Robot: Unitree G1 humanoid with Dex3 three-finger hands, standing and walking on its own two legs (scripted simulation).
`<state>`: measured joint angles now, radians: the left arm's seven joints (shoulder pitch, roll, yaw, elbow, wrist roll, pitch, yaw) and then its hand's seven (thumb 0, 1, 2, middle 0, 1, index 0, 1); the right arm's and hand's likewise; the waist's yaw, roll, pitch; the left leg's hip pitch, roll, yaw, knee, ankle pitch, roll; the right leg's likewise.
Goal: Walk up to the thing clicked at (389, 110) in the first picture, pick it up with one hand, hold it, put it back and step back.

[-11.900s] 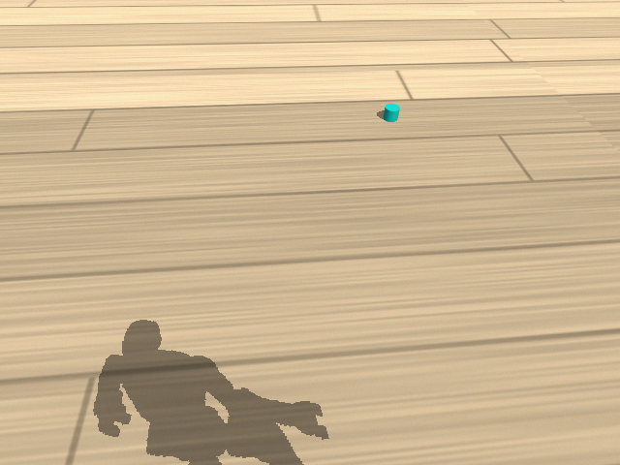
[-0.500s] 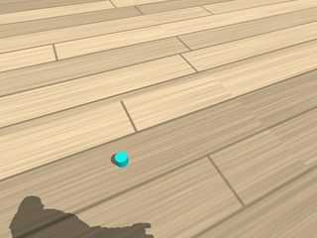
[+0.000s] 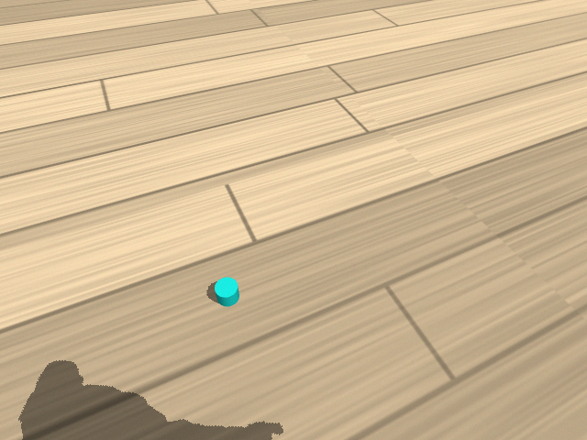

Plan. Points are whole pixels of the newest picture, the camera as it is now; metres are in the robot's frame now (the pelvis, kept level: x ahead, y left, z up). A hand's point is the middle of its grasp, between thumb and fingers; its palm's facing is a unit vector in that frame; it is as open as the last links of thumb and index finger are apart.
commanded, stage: stand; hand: left
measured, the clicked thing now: (227, 291) +0.74 +0.23 -0.75
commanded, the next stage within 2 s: walk up in 0.12 s
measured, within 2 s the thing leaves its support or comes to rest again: neither
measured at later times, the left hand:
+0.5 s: hand out of the picture +0.10 +0.33 -0.17, palm faces -0.03 -0.94 -0.35, open 7.4 cm
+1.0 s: hand (134, 319) +0.35 +0.28 -0.14, palm faces -0.03 -0.93 -0.36, open 7.4 cm
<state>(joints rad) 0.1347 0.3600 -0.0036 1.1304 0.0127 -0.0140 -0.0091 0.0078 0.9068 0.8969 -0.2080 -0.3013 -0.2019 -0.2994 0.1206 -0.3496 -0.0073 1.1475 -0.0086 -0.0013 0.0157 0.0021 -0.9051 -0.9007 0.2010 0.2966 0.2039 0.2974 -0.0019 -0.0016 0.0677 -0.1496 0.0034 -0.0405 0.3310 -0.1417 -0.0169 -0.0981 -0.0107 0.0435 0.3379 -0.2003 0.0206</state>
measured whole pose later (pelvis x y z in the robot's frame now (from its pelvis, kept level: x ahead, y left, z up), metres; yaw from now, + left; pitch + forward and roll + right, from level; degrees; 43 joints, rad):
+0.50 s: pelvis +0.08 +0.05 -0.01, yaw +0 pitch -4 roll -1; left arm 0.30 0.44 0.06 1.00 0.02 -0.01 -0.04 0.01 0.91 0.90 -0.21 -0.30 -0.20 -0.30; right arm 0.26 -0.37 -0.08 0.94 -0.03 -0.06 0.05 0.00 -0.91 -0.90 0.20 0.30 0.20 0.30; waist 0.00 -0.05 0.08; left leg -0.19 0.00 0.05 0.51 -0.26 0.04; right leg -0.32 0.02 0.09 0.99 -0.42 -0.05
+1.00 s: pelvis +0.24 +0.03 -0.02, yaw +0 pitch -4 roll +0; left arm 0.23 0.36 0.04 0.80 0.01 -0.05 -0.05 0.01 0.91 0.90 -0.21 -0.30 -0.20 -0.30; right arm 0.35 -0.40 -0.04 0.84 -0.01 -0.04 0.04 0.00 -0.91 -0.90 0.20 0.30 0.20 0.30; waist 0.00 0.04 0.11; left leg -0.38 0.03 -0.01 1.00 -0.43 0.02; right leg -0.26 0.00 -0.06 0.54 -0.22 -0.05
